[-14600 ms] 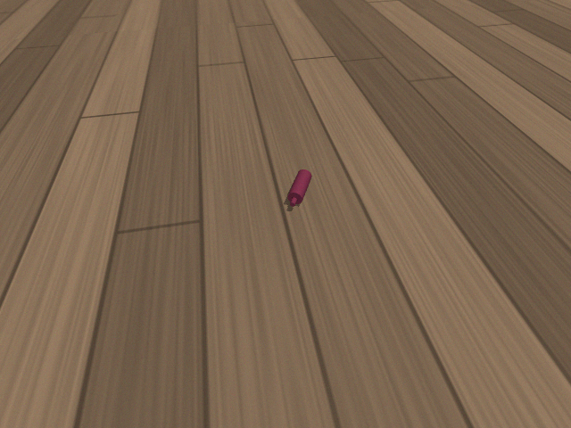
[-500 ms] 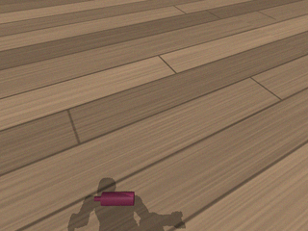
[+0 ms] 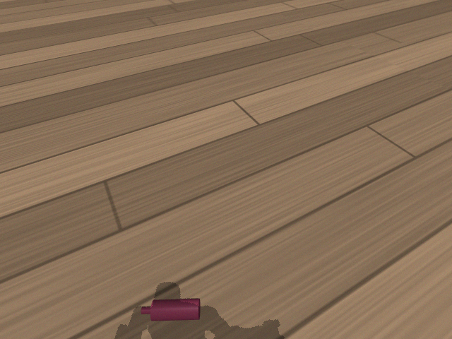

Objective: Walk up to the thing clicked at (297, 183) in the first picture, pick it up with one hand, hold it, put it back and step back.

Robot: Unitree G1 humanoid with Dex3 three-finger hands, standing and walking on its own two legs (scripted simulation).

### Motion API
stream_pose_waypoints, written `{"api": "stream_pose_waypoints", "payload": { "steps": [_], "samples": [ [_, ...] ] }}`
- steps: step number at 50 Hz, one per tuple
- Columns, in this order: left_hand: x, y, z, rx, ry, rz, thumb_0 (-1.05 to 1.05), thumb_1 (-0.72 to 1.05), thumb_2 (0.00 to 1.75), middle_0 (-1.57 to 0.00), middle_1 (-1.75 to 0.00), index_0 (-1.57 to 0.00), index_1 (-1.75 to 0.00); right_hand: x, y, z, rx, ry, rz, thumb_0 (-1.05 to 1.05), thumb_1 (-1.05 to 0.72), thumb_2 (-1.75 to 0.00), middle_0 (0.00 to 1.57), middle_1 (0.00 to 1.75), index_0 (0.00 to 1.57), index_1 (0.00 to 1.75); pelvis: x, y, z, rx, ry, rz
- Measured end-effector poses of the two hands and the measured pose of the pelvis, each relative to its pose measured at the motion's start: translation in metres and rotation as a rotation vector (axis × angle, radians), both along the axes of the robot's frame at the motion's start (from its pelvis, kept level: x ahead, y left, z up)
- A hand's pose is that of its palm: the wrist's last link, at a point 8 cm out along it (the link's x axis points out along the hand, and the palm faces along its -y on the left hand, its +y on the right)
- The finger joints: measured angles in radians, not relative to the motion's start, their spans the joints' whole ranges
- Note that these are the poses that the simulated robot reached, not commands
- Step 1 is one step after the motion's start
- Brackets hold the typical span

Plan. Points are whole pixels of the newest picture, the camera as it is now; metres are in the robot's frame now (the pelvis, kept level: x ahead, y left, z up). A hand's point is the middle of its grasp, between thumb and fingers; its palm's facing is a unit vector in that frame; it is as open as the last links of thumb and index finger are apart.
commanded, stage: walk up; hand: left
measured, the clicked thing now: (170, 309) +0.42 +0.27 -0.74
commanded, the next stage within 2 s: stand in 0.94 s
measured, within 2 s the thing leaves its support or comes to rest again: neither
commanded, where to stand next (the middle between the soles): +0.03 +0.01 m, yaw +0 degrees
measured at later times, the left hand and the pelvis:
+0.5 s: hand out of the picture +0.09 +0.25 -0.15, palm faces +0.01 -0.94 -0.33, open 7.4 cm; pelvis +0.00 +0.00 +0.00, yaw -1 degrees
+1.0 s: hand out of the picture +0.07 +0.26 -0.16, palm faces -0.01 -0.94 -0.33, open 7.4 cm; pelvis +0.00 +0.00 +0.00, yaw -1 degrees
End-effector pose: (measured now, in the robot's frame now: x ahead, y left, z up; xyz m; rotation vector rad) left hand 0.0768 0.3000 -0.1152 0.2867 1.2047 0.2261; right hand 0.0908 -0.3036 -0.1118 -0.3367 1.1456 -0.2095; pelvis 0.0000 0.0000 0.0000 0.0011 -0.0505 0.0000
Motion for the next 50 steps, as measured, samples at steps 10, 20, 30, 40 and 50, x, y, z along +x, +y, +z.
{"api": "stream_pose_waypoints", "payload": {
  "steps": [10, 20, 30, 40, 50],
  "samples": [
    [-0.002, -0.006, -0.001, -0.002, 0.024, -0.002, 0.01, 0.90, 0.90, -0.21, -0.30, -0.20, -0.30, -0.027, -0.003, -0.007, 0.009, 0.072, -0.027, 0.00, -0.90, -0.90, 0.21, 0.30, 0.20, 0.30, 0.000, -0.005, 0.000, -0.004, 0.008, -0.005],
    [0.001, -0.004, -0.003, -0.004, 0.026, -0.003, 0.01, 0.90, 0.90, -0.21, -0.30, -0.20, -0.30, -0.036, 0.000, -0.008, 0.010, 0.089, -0.040, 0.00, -0.90, -0.90, 0.21, 0.30, 0.20, 0.30, 0.000, -0.003, 0.000, -0.003, 0.010, -0.012],
    [0.006, -0.002, -0.003, -0.009, 0.007, -0.012, 0.01, 0.90, 0.90, -0.21, -0.30, -0.20, -0.30, -0.028, 0.004, -0.004, 0.006, 0.054, -0.034, 0.00, -0.90, -0.90, 0.21, 0.30, 0.20, 0.30, -0.001, 0.000, 0.000, -0.001, 0.007, -0.017],
    [0.001, 0.000, -0.004, -0.013, 0.015, -0.014, 0.01, 0.90, 0.90, -0.21, -0.30, -0.20, -0.30, -0.025, 0.006, -0.002, 0.004, 0.039, -0.031, 0.00, -0.90, -0.90, 0.21, 0.30, 0.20, 0.30, -0.003, 0.003, 0.001, 0.000, 0.006, -0.021],
    [-0.010, 0.001, -0.005, -0.007, 0.043, -0.020, 0.01, 0.90, 0.90, -0.21, -0.30, -0.20, -0.30, -0.032, 0.007, -0.005, 0.012, 0.066, -0.033, 0.00, -0.90, -0.90, 0.21, 0.30, 0.20, 0.30, -0.004, 0.004, 0.001, -0.001, 0.008, -0.022]
  ]
}}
